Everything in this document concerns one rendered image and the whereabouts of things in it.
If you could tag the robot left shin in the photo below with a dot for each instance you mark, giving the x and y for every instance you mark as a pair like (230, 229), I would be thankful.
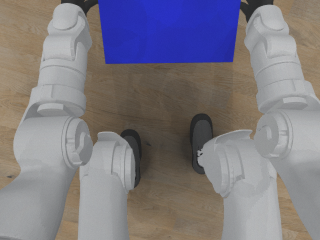
(102, 136)

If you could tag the left robot upper arm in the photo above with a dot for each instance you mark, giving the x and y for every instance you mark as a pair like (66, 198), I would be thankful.
(49, 150)

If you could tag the right robot hand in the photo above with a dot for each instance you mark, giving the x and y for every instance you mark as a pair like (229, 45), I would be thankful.
(252, 5)

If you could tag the robot right forearm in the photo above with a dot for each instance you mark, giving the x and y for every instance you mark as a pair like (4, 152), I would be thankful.
(275, 63)

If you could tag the right robot upper arm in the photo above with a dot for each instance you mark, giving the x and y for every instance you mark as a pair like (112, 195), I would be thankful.
(290, 139)

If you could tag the left robot thigh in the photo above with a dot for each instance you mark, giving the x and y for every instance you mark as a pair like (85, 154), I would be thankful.
(104, 190)

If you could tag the left robot hand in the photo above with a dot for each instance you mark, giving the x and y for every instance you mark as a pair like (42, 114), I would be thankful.
(85, 6)

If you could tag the robot left forearm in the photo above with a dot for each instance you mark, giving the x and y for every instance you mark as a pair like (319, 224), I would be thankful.
(63, 67)

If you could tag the carton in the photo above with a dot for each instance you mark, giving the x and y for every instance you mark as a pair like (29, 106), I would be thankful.
(169, 31)

